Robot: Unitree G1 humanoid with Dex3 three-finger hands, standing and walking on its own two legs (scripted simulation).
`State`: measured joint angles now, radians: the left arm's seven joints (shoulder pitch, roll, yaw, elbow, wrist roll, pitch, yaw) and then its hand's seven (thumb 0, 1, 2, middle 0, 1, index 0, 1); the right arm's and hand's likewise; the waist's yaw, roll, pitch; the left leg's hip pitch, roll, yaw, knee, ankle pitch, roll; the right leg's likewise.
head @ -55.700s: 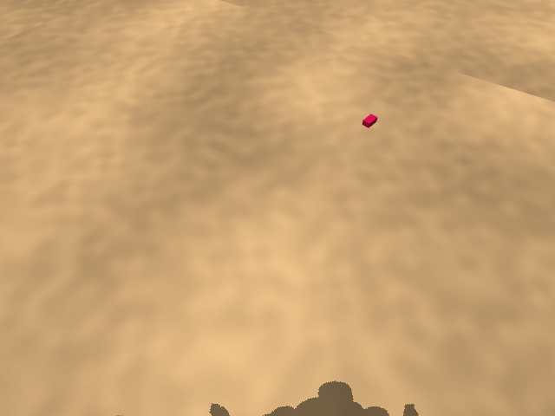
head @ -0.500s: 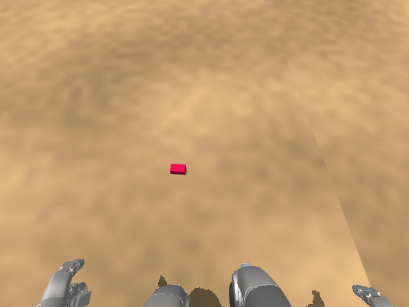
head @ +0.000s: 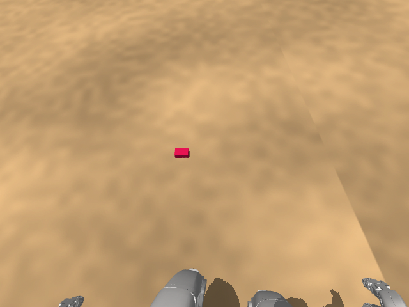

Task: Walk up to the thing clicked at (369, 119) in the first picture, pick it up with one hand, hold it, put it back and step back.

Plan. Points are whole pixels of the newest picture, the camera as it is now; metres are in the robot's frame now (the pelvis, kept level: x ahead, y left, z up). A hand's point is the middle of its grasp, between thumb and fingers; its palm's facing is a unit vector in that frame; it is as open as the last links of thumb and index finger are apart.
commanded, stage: step back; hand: left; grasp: from above
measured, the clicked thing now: (181, 153) +0.89 +0.24 -0.75
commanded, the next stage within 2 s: stand in 1.60 s
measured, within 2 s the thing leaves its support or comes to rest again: neither
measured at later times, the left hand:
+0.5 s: hand out of the picture -0.11 +0.25 -0.15, palm faces -0.03 -0.91 -0.42, open 7.4 cm
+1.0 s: hand out of the picture -0.18 +0.25 -0.14, palm faces +0.04 -0.91 -0.40, open 7.4 cm
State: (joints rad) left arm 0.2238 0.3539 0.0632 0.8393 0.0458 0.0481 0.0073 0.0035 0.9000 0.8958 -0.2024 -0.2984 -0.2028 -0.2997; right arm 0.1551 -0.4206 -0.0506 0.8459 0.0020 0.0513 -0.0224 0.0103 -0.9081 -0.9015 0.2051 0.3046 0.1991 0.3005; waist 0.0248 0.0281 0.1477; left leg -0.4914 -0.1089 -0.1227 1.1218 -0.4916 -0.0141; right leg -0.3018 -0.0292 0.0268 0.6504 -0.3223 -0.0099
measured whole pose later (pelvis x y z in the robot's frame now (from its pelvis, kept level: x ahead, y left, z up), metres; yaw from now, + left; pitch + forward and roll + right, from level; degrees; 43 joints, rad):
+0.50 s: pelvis -0.18 -0.03 -0.01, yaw -1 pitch -3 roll -2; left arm 0.20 0.37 0.07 0.91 0.03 0.03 0.00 0.00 0.90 0.90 -0.20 -0.30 -0.20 -0.30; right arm 0.08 -0.41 -0.05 0.83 -0.03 0.05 0.00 0.01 -0.90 -0.90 0.21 0.31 0.20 0.30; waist 0.01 0.06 0.16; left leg -0.46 0.08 -0.02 0.69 -0.24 0.00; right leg -0.19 0.05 0.01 0.64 -0.41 -0.02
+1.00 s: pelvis -0.22 -0.03 +0.00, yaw +3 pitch -3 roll +1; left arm 0.24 0.40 0.07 0.97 0.02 0.00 -0.02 0.00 0.90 0.90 -0.20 -0.30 -0.20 -0.30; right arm 0.24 -0.36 -0.05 0.97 -0.04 -0.02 0.03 0.01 -0.91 -0.90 0.21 0.31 0.20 0.30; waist 0.00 -0.01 0.06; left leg -0.20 0.00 -0.02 0.55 -0.31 0.01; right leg -0.33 -0.03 -0.01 0.76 -0.47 -0.03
